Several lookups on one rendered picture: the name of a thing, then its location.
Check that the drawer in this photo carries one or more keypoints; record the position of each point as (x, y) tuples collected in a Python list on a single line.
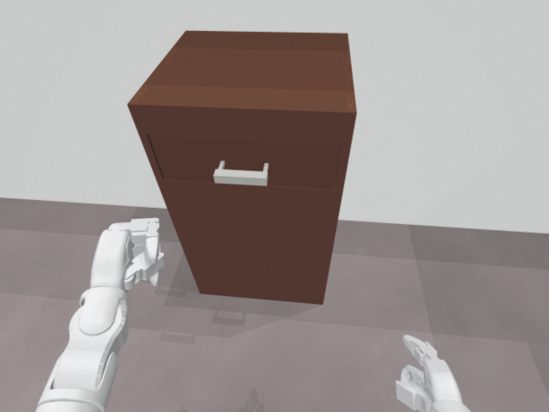
[(290, 163)]

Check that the handle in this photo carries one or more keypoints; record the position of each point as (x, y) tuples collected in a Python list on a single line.
[(239, 177)]

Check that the left robot hand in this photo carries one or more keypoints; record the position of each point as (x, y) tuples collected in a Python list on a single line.
[(114, 254)]

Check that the right robot hand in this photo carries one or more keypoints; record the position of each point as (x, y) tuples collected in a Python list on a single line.
[(419, 390)]

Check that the left robot forearm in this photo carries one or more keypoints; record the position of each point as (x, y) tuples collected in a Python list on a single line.
[(82, 378)]

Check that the cabinet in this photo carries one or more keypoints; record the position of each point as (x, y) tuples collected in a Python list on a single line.
[(253, 241)]

